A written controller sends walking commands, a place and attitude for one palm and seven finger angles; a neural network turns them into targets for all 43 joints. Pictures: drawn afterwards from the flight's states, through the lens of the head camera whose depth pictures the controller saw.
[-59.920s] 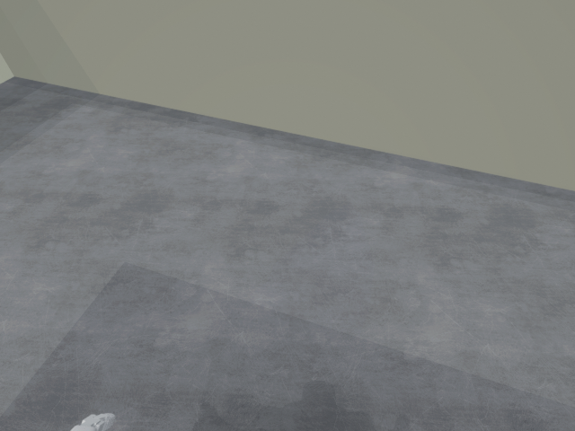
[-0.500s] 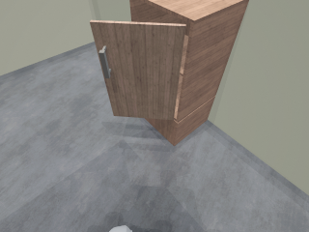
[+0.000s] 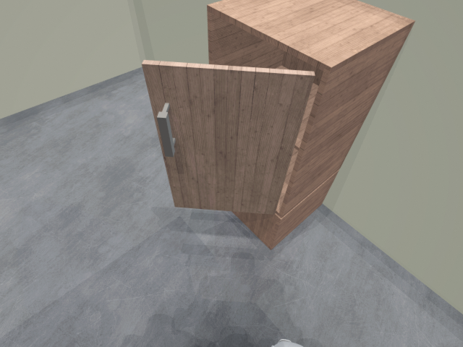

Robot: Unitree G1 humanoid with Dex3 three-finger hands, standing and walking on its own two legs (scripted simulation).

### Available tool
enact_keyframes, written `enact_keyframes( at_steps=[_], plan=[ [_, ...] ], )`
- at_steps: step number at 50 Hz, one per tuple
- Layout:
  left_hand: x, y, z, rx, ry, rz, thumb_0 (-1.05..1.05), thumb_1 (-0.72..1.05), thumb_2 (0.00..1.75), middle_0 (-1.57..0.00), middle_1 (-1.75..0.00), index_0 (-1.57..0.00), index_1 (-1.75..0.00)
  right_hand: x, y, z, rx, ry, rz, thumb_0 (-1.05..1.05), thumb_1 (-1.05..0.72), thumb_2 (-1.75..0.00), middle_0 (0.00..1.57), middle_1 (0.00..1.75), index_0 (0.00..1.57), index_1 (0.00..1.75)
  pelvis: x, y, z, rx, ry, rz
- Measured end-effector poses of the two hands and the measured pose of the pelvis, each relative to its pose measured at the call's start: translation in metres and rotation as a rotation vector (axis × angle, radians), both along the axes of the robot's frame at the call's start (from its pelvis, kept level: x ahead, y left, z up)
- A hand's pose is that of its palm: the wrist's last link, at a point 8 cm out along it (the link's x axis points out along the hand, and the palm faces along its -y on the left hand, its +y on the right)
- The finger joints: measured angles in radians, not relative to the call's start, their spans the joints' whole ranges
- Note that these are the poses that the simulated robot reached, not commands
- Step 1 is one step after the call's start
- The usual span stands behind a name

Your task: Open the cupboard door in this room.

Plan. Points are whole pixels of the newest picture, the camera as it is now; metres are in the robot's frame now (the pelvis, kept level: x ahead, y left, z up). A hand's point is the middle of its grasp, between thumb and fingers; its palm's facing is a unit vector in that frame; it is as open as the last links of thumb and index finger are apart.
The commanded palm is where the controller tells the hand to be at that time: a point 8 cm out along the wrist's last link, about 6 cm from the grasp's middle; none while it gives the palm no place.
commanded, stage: come to a stop and stand still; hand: left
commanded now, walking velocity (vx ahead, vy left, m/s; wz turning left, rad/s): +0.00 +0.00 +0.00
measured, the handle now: (168, 130) +0.62 +0.21 -0.03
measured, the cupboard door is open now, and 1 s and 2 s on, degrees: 44 44 44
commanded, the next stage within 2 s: look again from close up in 1.86 s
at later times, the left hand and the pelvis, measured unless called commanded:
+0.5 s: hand out of the picture +0.11 +0.20 -0.20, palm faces +0.08 -0.98 -0.18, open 7.4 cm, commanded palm none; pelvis +0.05 +0.02 -0.01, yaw +1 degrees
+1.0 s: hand out of the picture +0.03 +0.16 -0.18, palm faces +0.04 -0.98 -0.20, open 7.3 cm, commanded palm none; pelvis +0.01 -0.02 -0.01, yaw +2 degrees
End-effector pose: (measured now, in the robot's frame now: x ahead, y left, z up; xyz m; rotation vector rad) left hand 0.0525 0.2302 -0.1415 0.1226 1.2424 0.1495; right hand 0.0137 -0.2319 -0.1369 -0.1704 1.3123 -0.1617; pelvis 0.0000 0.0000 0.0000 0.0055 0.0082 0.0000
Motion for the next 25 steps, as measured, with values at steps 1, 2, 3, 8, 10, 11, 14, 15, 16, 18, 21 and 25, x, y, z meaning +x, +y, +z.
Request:
enact_keyframes(
  at_steps=[1,2,3,8,10,11,14,15,16,18,21,25],
  plan=[
    [0.016,-0.001,0.002,0.004,-0.02,-0.013,0.01,0.93,0.9,-0.2,-0.3,-0.19,-0.29,-0.003,0.0,-0.002,0.007,0.024,-0.011,0.0,-0.93,-0.9,0.2,0.3,0.2,0.3,0.007,-0.001,0.0,0.002,-0.001,0.0],
    [0.032,-0.002,0.003,0.009,-0.038,-0.027,0.01,0.93,0.9,-0.2,-0.3,-0.19,-0.29,-0.006,0.0,-0.004,0.014,0.048,-0.023,0.0,-0.93,-0.9,0.2,0.3,0.2,0.3,0.014,-0.003,-0.001,0.003,-0.003,-0.001],
    [0.047,-0.004,0.004,0.014,-0.055,-0.04,0.01,0.92,0.9,-0.2,-0.3,-0.19,-0.29,-0.009,0.001,-0.007,0.021,0.071,-0.035,0.0,-0.93,-0.9,0.2,0.3,0.2,0.3,0.021,-0.005,-0.002,0.005,-0.005,-0.002],
    [0.101,-0.018,0.001,0.04,-0.102,-0.081,0.0,0.92,0.9,-0.2,-0.3,-0.2,-0.29,-0.01,0.0,-0.022,0.056,0.163,-0.097,0.0,-0.92,-0.9,0.2,0.3,0.2,0.3,0.053,-0.016,-0.012,0.011,-0.006,0.0],
    [0.111,-0.023,0.001,0.039,-0.094,-0.085,0.0,0.92,0.9,-0.2,-0.3,-0.2,-0.29,-0.005,0.001,-0.022,0.062,0.183,-0.113,0.0,-0.91,-0.9,0.2,0.3,0.2,0.3,0.061,-0.017,-0.011,0.005,0.002,0.011],
    [0.115,-0.024,0.0,0.038,-0.092,-0.081,0.0,0.92,0.9,-0.2,-0.3,-0.2,-0.29,-0.001,0.002,-0.022,0.062,0.189,-0.115,0.01,-0.91,-0.9,0.2,0.3,0.2,0.3,0.063,-0.018,-0.011,0.005,0.005,0.016],
    [0.118,-0.025,-0.003,0.028,-0.089,-0.055,0.0,0.91,0.9,-0.2,-0.3,-0.2,-0.3,0.012,0.0,-0.019,0.049,0.192,-0.103,0.01,-0.91,-0.9,0.2,0.3,0.2,0.3,0.066,-0.017,-0.011,0.003,0.009,0.028],
    [0.116,-0.024,-0.005,0.025,-0.087,-0.043,0.0,0.91,0.9,-0.2,-0.3,-0.2,-0.3,0.018,0.0,-0.018,0.039,0.189,-0.094,0.01,-0.91,-0.9,0.2,0.3,0.2,0.3,0.065,-0.015,-0.011,0.001,0.009,0.031],
    [0.112,-0.022,-0.007,0.02,-0.082,-0.032,0.0,0.91,0.9,-0.2,-0.3,-0.2,-0.3,0.025,-0.001,-0.017,0.028,0.182,-0.084,0.01,-0.91,-0.9,0.2,0.3,0.2,0.3,0.063,-0.013,-0.011,-0.002,0.007,0.035],
    [0.101,-0.015,-0.012,0.01,-0.065,-0.009,0.0,0.91,0.9,-0.2,-0.3,-0.2,-0.3,0.04,-0.002,-0.013,0.002,0.154,-0.064,0.01,-0.91,-0.9,0.2,0.3,0.2,0.3,0.059,-0.007,-0.011,-0.008,0.001,0.039],
    [0.08,0.0,-0.023,-0.006,-0.023,0.019,0.0,0.91,0.9,-0.2,-0.3,-0.2,-0.3,0.061,-0.001,-0.009,-0.041,0.078,-0.035,0.01,-0.91,-0.9,0.2,0.3,0.2,0.3,0.054,0.005,-0.015,-0.014,-0.008,0.036],
    [0.047,0.019,-0.025,-0.001,0.064,0.046,0.0,0.91,0.9,-0.2,-0.3,-0.2,-0.3,0.083,0.006,0.003,-0.077,-0.014,0.004,0.0,-0.91,-0.9,0.2,0.3,0.2,0.3,0.05,0.016,-0.011,-0.026,-0.004,0.025]
  ],
)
